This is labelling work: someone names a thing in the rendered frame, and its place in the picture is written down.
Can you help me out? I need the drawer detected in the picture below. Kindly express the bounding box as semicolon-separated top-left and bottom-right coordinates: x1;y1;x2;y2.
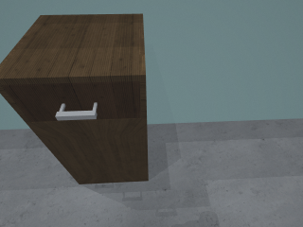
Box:
3;81;141;122

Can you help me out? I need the handle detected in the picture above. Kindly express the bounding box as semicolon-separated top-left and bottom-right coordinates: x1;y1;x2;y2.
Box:
55;102;98;121

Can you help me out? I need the cabinet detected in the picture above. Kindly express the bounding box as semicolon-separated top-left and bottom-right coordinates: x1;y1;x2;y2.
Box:
0;13;149;184

